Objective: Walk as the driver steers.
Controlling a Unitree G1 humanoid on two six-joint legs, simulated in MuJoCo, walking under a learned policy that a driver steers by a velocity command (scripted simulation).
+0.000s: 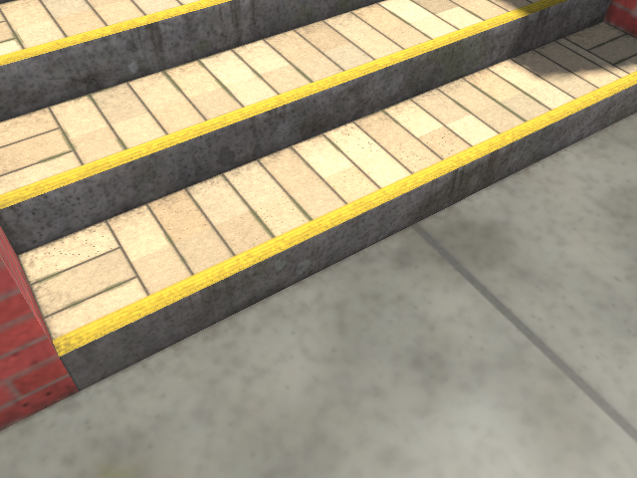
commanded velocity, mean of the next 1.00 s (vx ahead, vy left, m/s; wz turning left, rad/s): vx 0.17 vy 0.00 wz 0.00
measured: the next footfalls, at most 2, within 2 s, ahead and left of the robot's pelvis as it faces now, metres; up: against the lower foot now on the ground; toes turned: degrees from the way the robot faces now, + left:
left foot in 0.66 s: +0.40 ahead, +0.06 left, +0.00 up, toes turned +3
right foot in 0.96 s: +0.29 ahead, -0.16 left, +0.00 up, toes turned +0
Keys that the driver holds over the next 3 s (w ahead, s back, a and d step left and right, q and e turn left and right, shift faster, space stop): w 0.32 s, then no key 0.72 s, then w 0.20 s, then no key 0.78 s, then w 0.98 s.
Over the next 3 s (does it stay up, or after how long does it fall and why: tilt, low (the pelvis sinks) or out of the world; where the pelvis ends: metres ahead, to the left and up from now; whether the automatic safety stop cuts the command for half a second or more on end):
stays up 0.82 -0.07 -0.02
